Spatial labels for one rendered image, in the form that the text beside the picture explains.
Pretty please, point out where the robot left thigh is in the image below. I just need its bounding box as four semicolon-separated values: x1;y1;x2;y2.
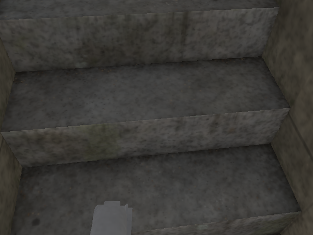
90;201;132;235

